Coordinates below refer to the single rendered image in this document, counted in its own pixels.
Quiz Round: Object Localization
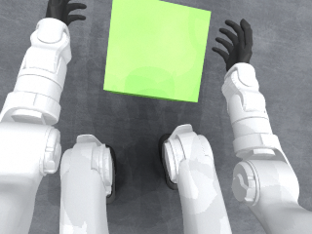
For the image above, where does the right robot forearm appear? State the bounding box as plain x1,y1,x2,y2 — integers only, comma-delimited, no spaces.
221,62,299,198

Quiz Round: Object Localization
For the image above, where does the robot left hand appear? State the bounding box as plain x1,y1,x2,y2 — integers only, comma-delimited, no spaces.
45,0,87,26

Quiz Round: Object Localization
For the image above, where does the left robot shin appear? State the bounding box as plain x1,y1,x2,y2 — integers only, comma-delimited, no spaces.
59,135,112,195

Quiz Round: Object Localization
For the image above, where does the robot right thigh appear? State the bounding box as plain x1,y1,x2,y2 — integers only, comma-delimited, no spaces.
164,132,232,234

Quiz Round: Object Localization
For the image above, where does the left robot upper arm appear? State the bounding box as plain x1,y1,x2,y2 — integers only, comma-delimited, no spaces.
0,121,61,234

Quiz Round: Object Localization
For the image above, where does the carton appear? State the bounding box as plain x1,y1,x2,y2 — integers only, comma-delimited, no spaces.
103,0,211,102

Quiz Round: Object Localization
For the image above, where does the robot right hand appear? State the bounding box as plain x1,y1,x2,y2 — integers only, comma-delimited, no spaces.
212,19,254,72

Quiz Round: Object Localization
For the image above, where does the left robot forearm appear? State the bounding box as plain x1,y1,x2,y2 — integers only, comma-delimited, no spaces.
0,18,72,126

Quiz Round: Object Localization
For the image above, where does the right robot upper arm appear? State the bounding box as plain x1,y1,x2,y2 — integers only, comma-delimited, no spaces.
231,159,312,234

